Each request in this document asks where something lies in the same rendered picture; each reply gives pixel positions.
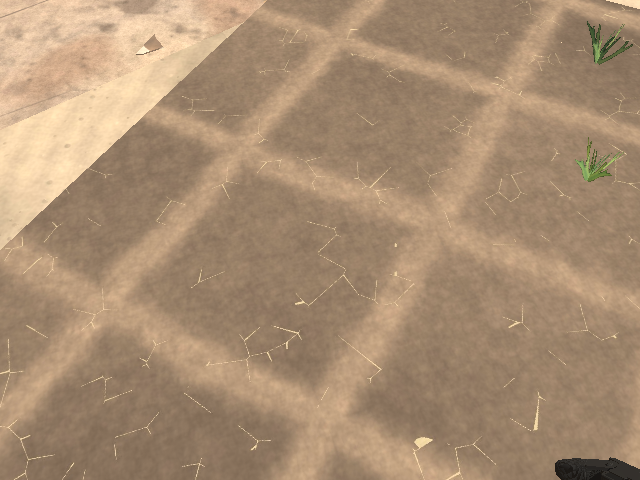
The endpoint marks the right robot hand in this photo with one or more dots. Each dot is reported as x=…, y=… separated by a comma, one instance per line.
x=595, y=469

